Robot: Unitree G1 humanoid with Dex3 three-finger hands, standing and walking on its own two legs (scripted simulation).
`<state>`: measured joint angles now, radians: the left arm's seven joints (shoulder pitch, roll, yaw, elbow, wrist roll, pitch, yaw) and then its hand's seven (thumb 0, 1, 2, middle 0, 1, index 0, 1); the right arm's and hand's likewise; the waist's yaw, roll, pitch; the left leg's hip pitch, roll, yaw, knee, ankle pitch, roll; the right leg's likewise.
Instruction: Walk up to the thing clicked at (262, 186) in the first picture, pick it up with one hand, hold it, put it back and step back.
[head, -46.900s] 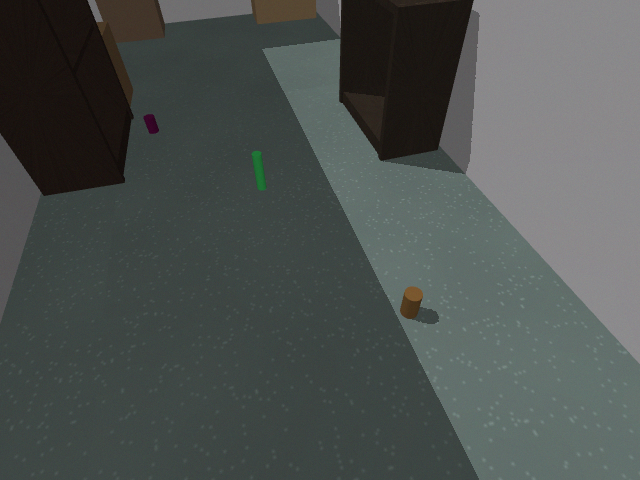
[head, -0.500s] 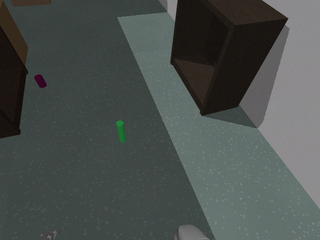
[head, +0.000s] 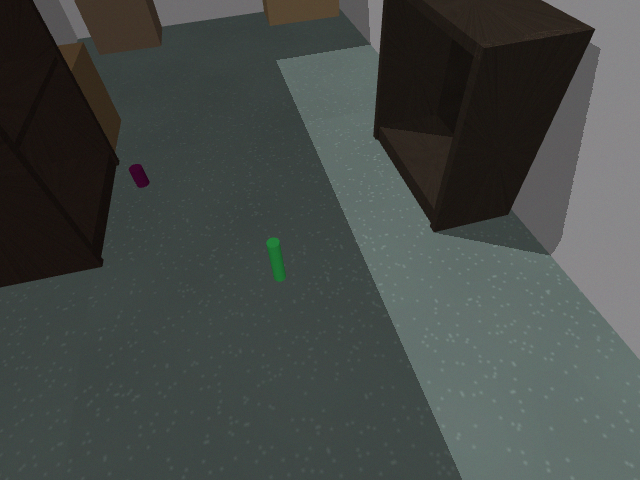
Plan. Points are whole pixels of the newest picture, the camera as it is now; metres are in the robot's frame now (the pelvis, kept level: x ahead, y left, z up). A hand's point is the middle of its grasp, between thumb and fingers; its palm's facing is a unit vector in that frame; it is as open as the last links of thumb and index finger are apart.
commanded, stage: step back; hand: left
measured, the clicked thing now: (276, 260) +0.95 +0.23 -0.66
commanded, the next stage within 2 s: stand in 0.76 s
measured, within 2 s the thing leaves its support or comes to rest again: neither
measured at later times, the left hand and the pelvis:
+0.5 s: hand out of the picture +0.14 +0.24 -0.13, palm faces +0.03 -0.93 -0.37, open 7.4 cm; pelvis +0.03 -0.01 +0.00, yaw +1 degrees
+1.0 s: hand out of the picture +0.14 +0.26 -0.14, palm faces +0.02 -0.95 -0.32, open 7.4 cm; pelvis +0.06 +0.01 +0.02, yaw +0 degrees
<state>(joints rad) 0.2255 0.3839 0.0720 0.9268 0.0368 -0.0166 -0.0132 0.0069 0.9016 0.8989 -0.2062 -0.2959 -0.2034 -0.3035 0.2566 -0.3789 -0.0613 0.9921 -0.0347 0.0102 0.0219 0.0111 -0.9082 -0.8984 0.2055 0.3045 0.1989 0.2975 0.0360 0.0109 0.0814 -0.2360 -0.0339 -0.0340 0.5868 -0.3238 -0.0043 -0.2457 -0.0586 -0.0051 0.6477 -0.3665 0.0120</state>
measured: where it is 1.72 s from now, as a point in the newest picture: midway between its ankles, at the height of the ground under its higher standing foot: outside the picture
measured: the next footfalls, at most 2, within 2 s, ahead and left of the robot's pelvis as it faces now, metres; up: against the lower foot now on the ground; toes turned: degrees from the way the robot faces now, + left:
right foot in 0.28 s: +0.12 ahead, -0.13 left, +0.00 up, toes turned -2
